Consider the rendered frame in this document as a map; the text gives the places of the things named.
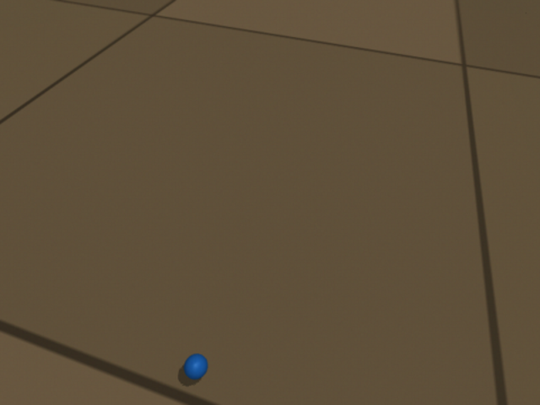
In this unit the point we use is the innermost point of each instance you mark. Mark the ball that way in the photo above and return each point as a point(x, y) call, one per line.
point(195, 366)

